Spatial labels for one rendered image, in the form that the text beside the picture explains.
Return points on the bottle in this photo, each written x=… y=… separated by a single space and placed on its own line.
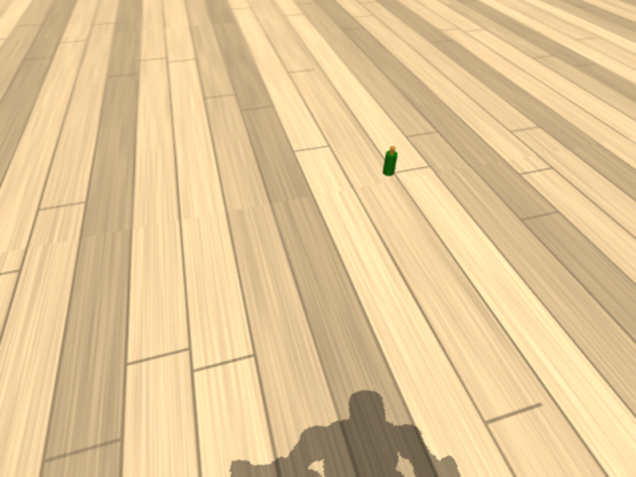
x=390 y=162

